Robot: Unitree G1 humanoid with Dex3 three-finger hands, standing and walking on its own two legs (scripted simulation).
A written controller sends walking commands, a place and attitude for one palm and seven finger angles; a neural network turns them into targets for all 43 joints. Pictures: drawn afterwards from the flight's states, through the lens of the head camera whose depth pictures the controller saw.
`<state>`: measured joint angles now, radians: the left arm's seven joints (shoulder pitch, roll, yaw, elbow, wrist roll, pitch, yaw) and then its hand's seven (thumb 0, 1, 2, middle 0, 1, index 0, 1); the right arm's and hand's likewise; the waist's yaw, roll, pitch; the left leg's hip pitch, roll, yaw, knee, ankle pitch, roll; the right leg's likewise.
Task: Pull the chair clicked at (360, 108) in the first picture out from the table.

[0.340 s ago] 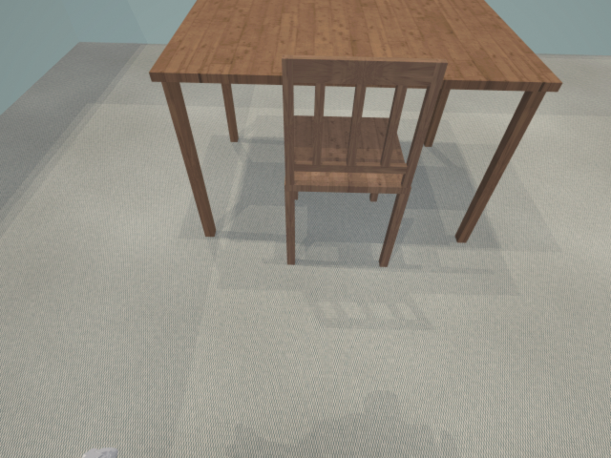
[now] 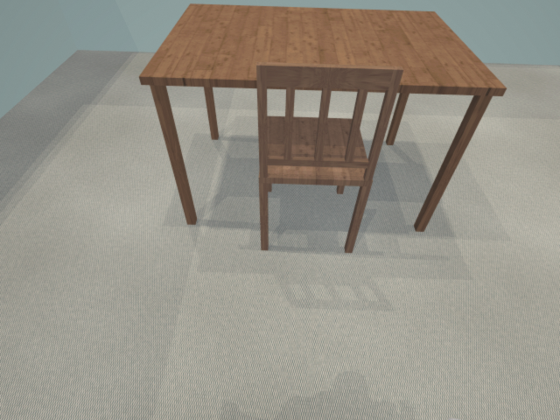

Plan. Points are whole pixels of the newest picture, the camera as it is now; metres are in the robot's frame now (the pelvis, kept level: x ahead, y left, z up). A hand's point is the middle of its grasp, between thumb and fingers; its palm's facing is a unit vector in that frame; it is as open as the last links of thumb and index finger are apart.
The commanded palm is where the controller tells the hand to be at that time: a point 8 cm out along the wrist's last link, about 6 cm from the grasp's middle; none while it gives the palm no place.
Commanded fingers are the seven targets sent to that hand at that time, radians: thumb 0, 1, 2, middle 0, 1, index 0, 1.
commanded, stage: stand and wait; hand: left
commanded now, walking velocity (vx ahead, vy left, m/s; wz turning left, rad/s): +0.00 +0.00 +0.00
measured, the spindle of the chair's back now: (322, 125) +0.99 -0.08 -0.12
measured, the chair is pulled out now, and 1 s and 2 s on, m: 0.00 0.00 0.00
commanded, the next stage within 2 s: look at it before walking up in 0.48 s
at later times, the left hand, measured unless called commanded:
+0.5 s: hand out of the picture +0.06 +0.23 -0.15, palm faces -0.04 -0.94 -0.34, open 7.4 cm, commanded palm none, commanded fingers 0.00 0.90 0.90 -0.20 -0.30 -0.20 -0.30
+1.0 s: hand out of the picture +0.07 +0.23 -0.15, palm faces -0.04 -0.94 -0.33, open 7.4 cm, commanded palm none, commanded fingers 0.00 0.90 0.90 -0.20 -0.30 -0.20 -0.30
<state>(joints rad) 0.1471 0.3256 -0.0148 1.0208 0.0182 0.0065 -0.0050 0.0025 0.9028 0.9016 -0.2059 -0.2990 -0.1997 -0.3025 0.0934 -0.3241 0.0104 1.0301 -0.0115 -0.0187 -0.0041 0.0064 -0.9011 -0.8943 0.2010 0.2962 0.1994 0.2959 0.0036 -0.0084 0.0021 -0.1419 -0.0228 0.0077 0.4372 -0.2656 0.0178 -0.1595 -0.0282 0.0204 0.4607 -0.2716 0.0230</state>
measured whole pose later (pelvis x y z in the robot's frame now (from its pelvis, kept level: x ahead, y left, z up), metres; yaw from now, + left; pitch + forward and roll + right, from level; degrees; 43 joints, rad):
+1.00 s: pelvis -0.01 -0.01 +0.00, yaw -1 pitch -2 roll +0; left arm 0.15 0.34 -0.01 1.09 0.02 0.00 -0.01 0.00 0.90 0.90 -0.21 -0.30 -0.20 -0.30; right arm 0.12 -0.34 0.01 1.11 -0.01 -0.02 -0.01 0.01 -0.90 -0.89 0.20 0.30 0.20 0.30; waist 0.00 -0.01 0.01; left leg -0.12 0.00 0.01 0.36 -0.22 -0.01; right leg -0.14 0.00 0.02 0.39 -0.22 0.00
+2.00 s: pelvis -0.04 -0.01 +0.00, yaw -23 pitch +2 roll +2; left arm 0.30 0.21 0.06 0.92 0.03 0.04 -0.01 0.00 0.90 0.90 -0.21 -0.30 -0.20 -0.30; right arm 0.12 -0.23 -0.06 0.92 -0.01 0.03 -0.03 0.01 -0.91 -0.89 0.20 0.30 0.19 0.30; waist 0.05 -0.01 0.03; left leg -0.39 0.01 -0.03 0.85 -0.40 -0.05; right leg -0.34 0.11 0.18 0.46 -0.14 -0.04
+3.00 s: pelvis +0.17 -0.17 -0.02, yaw -55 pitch -1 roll -2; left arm 0.29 0.23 0.08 0.98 0.03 -0.01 -0.02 -0.01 0.92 0.90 -0.20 -0.30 -0.20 -0.30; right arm 0.22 -0.16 -0.04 0.90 -0.03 -0.07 0.01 0.00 -0.91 -0.89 0.20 0.30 0.19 0.30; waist 0.00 -0.01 -0.01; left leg -0.39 0.10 0.11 0.63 -0.26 -0.03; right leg -0.23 0.03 0.02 0.62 -0.38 -0.02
